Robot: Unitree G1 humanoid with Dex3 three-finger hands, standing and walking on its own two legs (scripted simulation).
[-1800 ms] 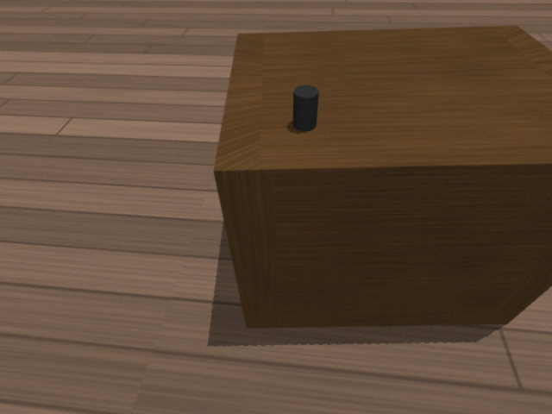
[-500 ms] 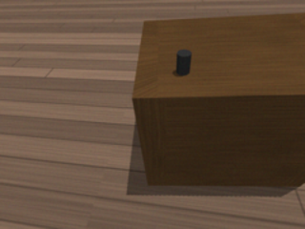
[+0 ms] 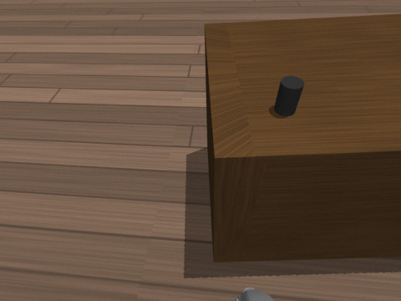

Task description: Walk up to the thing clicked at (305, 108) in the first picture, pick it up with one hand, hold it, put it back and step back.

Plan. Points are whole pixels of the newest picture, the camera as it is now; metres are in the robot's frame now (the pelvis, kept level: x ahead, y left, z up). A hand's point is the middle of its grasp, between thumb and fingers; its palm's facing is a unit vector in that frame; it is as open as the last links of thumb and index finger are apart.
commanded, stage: walk up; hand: right
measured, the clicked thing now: (288, 96) +0.57 -0.23 +0.08
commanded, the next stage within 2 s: stand in 1.58 s
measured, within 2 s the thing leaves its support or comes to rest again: neither
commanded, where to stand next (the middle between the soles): +0.11 +0.00 m, yaw -1 degrees
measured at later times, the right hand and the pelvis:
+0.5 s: hand out of the picture +0.15 -0.24 -0.15, palm faces -0.04 +0.91 -0.41, open 7.4 cm; pelvis +0.07 +0.03 -0.01, yaw +0 degrees
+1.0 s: hand (311, 288) +0.18 -0.22 -0.14, palm faces -0.07 +0.94 -0.34, open 7.4 cm; pelvis +0.06 +0.03 +0.01, yaw +1 degrees
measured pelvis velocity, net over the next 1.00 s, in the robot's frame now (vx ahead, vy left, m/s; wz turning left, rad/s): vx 0.06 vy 0.03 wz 0.01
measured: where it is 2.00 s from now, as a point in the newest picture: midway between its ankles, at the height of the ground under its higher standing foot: outside the picture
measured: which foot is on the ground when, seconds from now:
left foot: down 0.00-0.12, up 0.14-0.36, down 0.38-1.00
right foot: up 0.00-0.06, down 0.08-1.00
